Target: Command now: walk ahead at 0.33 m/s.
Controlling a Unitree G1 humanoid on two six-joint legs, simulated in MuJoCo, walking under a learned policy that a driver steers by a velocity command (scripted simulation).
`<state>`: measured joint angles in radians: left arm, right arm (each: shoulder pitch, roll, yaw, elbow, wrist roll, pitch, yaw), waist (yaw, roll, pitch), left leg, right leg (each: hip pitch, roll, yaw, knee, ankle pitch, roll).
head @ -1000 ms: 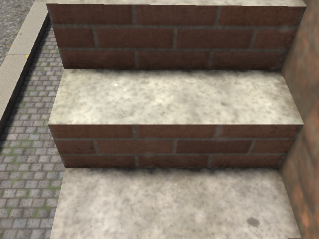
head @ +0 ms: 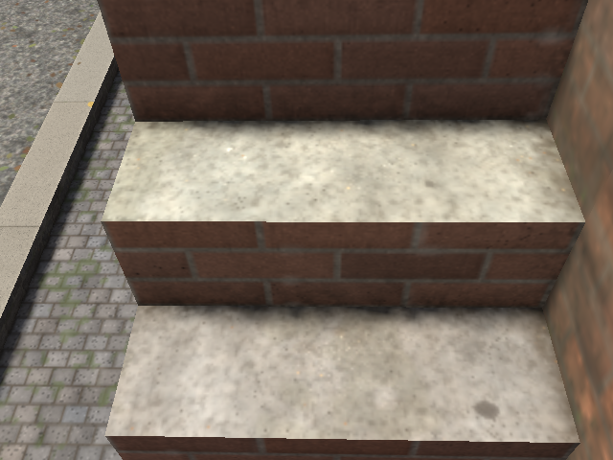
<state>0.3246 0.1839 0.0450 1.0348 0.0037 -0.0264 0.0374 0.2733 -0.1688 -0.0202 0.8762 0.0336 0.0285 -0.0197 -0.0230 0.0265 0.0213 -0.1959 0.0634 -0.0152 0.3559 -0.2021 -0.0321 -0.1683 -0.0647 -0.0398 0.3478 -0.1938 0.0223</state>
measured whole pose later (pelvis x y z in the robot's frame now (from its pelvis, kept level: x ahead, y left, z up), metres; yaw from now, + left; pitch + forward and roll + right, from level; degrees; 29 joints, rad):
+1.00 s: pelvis +0.03 +0.01 +0.00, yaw +0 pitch +0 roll +0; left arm 0.04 0.23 -0.08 0.82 0.03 -0.09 0.00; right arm 0.04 -0.20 0.06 0.62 -0.01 -0.05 0.04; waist -0.02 0.05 -0.01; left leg -0.13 0.06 0.00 0.32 -0.20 -0.05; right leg -0.10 -0.09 -0.06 0.30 -0.20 0.06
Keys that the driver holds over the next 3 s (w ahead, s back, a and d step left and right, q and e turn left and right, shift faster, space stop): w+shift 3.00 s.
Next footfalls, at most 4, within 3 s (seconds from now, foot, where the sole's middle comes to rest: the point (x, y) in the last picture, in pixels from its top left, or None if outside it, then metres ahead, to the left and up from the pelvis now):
none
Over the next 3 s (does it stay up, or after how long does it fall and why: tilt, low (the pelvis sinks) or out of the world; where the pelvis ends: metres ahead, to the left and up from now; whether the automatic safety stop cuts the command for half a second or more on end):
stays up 0.03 0.02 0.00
